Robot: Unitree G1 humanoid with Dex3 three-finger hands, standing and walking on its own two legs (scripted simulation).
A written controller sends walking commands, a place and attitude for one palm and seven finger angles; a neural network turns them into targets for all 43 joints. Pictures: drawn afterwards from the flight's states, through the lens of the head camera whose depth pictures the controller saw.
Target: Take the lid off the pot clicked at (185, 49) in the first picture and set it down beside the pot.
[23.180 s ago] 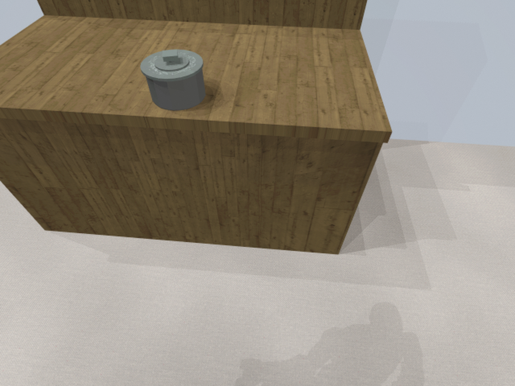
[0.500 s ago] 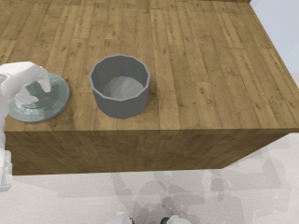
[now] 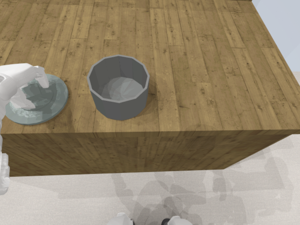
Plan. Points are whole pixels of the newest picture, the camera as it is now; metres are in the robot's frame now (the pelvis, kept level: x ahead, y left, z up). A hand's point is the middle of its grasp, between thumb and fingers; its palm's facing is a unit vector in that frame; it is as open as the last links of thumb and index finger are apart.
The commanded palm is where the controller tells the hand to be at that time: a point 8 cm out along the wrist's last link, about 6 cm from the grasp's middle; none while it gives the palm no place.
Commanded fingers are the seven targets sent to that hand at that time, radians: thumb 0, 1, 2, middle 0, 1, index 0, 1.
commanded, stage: open the fingers wide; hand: left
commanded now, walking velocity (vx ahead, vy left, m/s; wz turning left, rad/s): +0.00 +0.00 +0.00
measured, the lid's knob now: (32, 92) +0.47 +0.33 +0.02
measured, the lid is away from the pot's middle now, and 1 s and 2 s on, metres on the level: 0.24 0.24 0.24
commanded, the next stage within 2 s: raise the empty hand in 0.34 s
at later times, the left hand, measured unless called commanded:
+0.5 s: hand (23, 96) +0.44 +0.33 +0.04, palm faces -0.48 -0.10 -0.87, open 10.9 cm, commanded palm +0.47 +0.32 +0.10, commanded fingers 0.00 0.05 0.51 -0.30 -0.94 -0.30 -0.94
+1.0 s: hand (13, 81) +0.44 +0.33 +0.09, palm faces -0.43 -0.10 -0.90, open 10.9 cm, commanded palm +0.46 +0.32 +0.15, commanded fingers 0.00 0.05 0.51 -0.30 -0.94 -0.30 -0.94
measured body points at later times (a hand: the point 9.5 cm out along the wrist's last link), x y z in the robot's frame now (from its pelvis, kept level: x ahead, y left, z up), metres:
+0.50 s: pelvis +0.00 +0.00 +0.00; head +0.10 +0.03 +0.44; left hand +0.46 +0.33 +0.09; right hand +0.03 -0.28 -0.11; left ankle +0.00 +0.07 -0.71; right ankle -0.01 -0.15 -0.71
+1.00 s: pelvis +0.00 +0.01 +0.01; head +0.09 +0.02 +0.45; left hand +0.46 +0.33 +0.14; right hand +0.05 -0.27 -0.11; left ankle +0.00 +0.07 -0.71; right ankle -0.01 -0.15 -0.71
